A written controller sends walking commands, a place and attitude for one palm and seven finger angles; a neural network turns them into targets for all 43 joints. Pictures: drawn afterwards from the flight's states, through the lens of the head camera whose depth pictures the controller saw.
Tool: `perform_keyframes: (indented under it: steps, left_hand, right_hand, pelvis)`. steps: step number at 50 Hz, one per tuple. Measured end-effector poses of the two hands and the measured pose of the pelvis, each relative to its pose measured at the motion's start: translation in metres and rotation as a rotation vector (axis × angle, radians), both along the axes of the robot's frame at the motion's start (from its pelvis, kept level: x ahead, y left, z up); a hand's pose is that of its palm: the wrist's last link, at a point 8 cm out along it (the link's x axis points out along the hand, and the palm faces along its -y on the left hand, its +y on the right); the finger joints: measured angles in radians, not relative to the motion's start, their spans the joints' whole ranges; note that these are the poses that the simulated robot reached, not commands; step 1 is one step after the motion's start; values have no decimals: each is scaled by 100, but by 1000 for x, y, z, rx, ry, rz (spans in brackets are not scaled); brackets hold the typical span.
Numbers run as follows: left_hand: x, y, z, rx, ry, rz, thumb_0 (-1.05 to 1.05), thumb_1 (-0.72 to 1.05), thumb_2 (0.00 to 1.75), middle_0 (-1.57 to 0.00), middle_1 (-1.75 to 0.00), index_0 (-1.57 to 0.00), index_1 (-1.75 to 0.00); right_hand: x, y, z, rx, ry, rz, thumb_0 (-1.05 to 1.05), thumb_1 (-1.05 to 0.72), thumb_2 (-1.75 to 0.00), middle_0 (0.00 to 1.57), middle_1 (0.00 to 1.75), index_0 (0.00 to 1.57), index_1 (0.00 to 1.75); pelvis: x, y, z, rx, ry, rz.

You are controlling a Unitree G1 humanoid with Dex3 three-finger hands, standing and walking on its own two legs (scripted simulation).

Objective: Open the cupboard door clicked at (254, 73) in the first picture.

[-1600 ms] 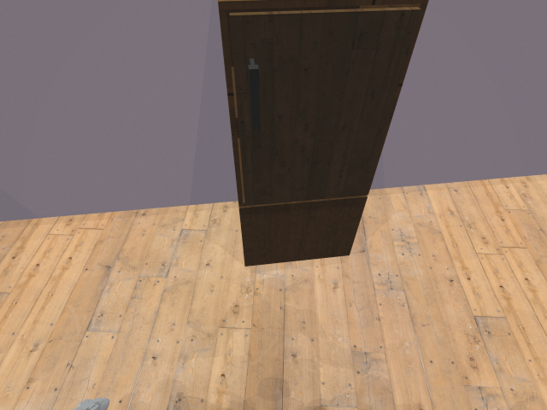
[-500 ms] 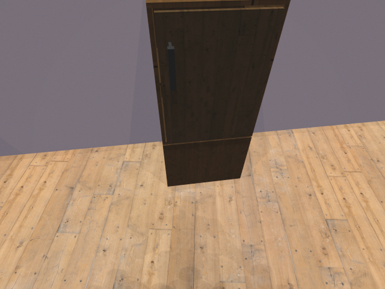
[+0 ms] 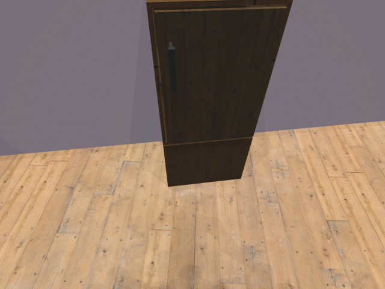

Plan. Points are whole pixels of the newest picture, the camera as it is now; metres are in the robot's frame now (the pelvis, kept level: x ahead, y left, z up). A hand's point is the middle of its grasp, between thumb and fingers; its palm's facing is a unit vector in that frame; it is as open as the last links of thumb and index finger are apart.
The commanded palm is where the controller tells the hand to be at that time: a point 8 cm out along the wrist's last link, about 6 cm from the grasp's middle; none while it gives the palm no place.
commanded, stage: turn to face it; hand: left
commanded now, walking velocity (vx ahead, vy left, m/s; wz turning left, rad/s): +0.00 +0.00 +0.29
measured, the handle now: (172, 67) +0.79 +0.12 +0.06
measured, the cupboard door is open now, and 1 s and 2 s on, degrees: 0 0 0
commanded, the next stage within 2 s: take the last steps up to it in 0.48 s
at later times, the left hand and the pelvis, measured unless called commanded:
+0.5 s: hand out of the picture +0.01 +0.20 -0.18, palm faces +0.09 -0.97 -0.23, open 7.4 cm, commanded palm none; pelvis -0.02 +0.01 -0.01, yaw +5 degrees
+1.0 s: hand out of the picture -0.06 +0.16 -0.20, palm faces +0.15 -0.98 -0.11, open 7.4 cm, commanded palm none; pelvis +0.04 +0.01 -0.02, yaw +5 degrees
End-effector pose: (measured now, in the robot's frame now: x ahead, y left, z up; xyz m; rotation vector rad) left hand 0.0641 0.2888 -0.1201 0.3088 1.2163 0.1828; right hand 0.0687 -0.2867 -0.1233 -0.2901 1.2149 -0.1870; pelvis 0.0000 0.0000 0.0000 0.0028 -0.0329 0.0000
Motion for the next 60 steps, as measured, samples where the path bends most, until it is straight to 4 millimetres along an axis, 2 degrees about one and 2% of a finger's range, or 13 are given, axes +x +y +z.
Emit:
perform_keyframes:
  steps: [7, 12, 24, 28, 32, 40, 44, 47, 49, 52, 56, 60]
  left_hand:
    - [2, -1, 0, 2, -18, 16, 0, 90, 90, -20, -30, -21, -30]
    - [-6, -9, -6, -13, -16, 42, 0, 90, 90, -20, -30, -20, -30]
    - [-61, -37, -31, -104, 63, 131, 0, 90, 90, -20, -30, -21, -30]
    - [-79, -38, -36, -117, 90, 168, 0, 90, 90, -20, -30, -21, -30]
    - [-95, -39, -36, -110, 107, 195, 0, 90, 90, -20, -30, -20, -30]
    - [-127, -59, -35, -135, 166, 247, 0, 91, 90, -20, -30, -20, -30]
    - [-144, -70, -42, -179, 230, 288, 0, 91, 90, -20, -30, -20, -30]
    - [-147, -75, -52, -223, 293, 296, 0, 91, 90, -20, -30, -20, -30]
    - [-139, -77, -53, -243, 335, 272, 0, 91, 90, -20, -30, -20, -30]
    - [-105, -75, -49, -254, 329, 230, 0, 91, 90, -20, -30, -20, -30]
    - [-36, -70, -41, -246, 227, 190, 1, 91, 90, -20, -30, -20, -30]
    - [39, -64, -36, -200, 143, 139, 1, 93, 90, -20, -30, -20, -30]
  right_hand:
    - [5, 2, -1, 2, 1, 16, 0, -91, -90, 21, 30, 20, 30]
    - [3, 13, -8, 26, 17, 28, 0, -91, -90, 20, 30, 20, 30]
    - [-21, 59, -28, 116, 83, 49, 0, -91, -90, 21, 30, 20, 30]
    - [-30, 67, -30, 120, 105, 57, 0, -91, -90, 21, 30, 20, 30]
    - [-35, 66, -30, 116, 116, 62, 0, -91, -90, 21, 30, 20, 30]
    - [-28, 54, -29, 107, 116, 60, 0, -91, -90, 21, 30, 20, 30]
    - [-15, 54, -26, 87, 113, 56, 0, -91, -90, 20, 30, 20, 30]
    - [-4, 60, -27, 70, 85, 44, 0, -91, -90, 20, 30, 20, 30]
    - [-3, 64, -26, 66, 74, 18, 0, -91, -90, 20, 30, 20, 30]
    - [-14, 70, -20, 71, 110, -28, 0, -91, -90, 20, 30, 20, 30]
    - [-32, 74, -13, 89, 216, -77, 0, -91, -90, 20, 30, 20, 30]
    - [-44, 72, -11, 114, 317, -135, 0, -91, -90, 21, 30, 20, 30]
  pelvis:
    - [-1, 0, -1, 1, 4, 20]
    - [-3, 0, -4, 1, 7, 37]
    - [-15, 5, -13, -8, 16, 81]
    - [-20, 7, -15, -9, 24, 96]
    - [-22, 5, -14, -6, 27, 105]
    - [-1, -4, -13, -16, 26, 115]
    - [15, 2, -14, -30, 24, 129]
    - [28, 11, -21, -32, 25, 123]
    - [37, 13, -21, -19, 25, 98]
    - [52, 12, -13, -15, 29, 81]
    - [76, 6, -5, -24, 36, 75]
    - [103, -6, -4, -22, 40, 64]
